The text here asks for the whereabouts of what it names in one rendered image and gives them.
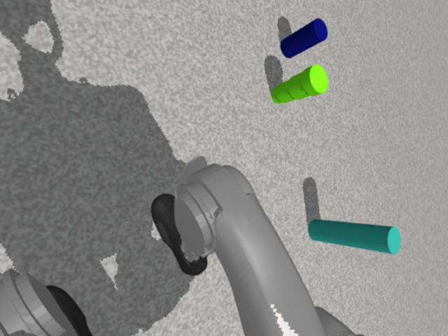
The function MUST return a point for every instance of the right robot foot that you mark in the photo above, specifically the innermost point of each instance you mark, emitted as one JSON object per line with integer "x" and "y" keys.
{"x": 162, "y": 210}

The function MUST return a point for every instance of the right robot hand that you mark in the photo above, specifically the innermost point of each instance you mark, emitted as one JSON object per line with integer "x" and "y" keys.
{"x": 333, "y": 326}

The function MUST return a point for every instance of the left robot foot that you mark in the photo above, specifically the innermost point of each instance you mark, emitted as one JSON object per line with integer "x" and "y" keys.
{"x": 71, "y": 310}

